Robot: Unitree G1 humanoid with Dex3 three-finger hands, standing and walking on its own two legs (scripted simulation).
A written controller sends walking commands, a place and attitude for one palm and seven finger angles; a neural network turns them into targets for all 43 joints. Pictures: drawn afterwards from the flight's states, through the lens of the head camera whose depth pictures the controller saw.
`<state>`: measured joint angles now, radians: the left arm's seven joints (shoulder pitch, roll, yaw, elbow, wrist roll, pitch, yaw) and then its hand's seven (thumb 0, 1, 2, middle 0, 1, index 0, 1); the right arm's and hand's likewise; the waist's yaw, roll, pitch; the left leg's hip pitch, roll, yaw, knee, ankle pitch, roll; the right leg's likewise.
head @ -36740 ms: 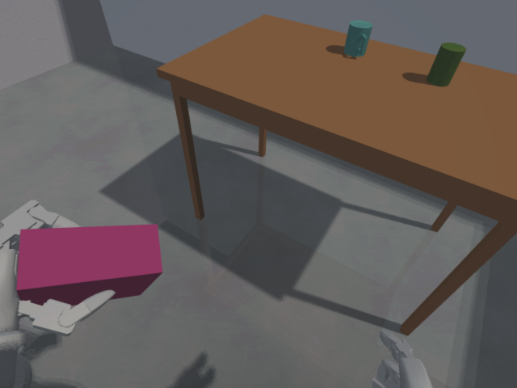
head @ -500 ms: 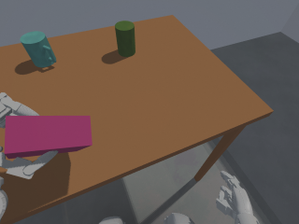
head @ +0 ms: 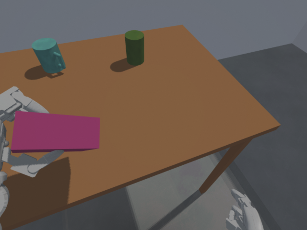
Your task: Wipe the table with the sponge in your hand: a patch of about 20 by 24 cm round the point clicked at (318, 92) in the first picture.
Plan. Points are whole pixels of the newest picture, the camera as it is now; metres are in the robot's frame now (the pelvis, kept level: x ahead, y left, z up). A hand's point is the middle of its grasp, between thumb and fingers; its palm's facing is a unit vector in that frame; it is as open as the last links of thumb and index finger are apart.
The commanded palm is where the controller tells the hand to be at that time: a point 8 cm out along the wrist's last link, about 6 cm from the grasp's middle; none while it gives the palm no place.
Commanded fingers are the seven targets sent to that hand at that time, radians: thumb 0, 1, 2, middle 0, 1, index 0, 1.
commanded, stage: come to a stop and stand still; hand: left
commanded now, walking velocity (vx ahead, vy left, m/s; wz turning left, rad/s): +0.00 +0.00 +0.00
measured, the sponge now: (68, 135) +0.26 +0.20 +0.15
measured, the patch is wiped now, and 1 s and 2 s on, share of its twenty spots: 0.00 0.00 0.00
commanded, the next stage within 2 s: look again from close up in 1.50 s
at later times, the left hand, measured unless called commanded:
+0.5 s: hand out of the picture +0.20 +0.32 +0.18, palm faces +0.47 -0.82 -0.34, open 9.8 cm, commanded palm +0.13 +0.34 +0.18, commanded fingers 0.00 0.10 1.30 -1.20 -1.60 -1.20 -1.60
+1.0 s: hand (7, 155) +0.20 +0.27 +0.18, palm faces +0.37 -0.86 -0.35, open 9.8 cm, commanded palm +0.14 +0.31 +0.18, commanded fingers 0.00 0.10 1.30 -1.20 -1.60 -1.20 -1.60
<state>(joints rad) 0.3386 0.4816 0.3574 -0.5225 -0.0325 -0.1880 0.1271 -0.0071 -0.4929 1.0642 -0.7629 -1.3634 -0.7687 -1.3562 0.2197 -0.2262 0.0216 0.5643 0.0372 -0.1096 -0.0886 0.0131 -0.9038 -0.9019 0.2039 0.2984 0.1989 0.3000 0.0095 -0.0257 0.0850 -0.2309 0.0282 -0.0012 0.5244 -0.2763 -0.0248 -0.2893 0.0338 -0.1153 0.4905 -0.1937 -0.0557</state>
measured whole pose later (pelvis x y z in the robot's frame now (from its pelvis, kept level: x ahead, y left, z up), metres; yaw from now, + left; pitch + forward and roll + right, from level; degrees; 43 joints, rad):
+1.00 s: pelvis -0.01 +0.02 +0.00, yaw +2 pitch -1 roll +1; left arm 0.43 0.43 0.35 -0.50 -0.11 -0.23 0.11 -0.01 -0.50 1.07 -0.76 -1.37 -0.77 -1.36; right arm 0.20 -0.22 0.02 0.62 0.02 -0.18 0.02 0.01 -0.90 -0.90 0.21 0.30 0.20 0.30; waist 0.00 -0.05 0.06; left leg -0.25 -0.03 -0.01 0.52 -0.25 0.01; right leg -0.31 -0.01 -0.10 0.52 -0.19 -0.05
